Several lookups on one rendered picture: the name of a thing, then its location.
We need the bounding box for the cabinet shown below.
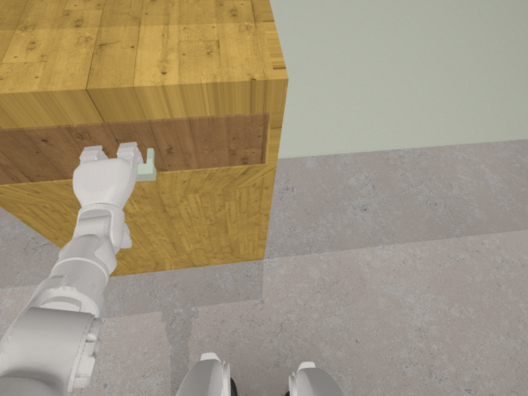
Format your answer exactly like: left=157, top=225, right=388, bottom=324
left=0, top=0, right=289, bottom=277

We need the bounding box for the left robot forearm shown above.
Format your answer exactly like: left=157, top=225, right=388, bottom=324
left=0, top=203, right=125, bottom=367

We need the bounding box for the left robot hand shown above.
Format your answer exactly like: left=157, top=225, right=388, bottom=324
left=73, top=142, right=144, bottom=249

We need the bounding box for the drawer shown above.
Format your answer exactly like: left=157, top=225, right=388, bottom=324
left=0, top=112, right=269, bottom=185

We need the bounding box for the robot shin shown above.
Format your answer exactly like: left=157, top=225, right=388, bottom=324
left=200, top=352, right=221, bottom=362
left=296, top=361, right=316, bottom=373

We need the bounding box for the handle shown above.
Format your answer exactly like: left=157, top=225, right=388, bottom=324
left=135, top=148, right=157, bottom=182

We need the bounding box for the robot right shin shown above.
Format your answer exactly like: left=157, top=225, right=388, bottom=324
left=296, top=361, right=316, bottom=373

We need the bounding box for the left robot upper arm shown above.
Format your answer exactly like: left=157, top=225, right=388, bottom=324
left=0, top=307, right=102, bottom=396

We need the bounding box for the robot left shin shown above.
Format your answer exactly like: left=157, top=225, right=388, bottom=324
left=200, top=352, right=221, bottom=362

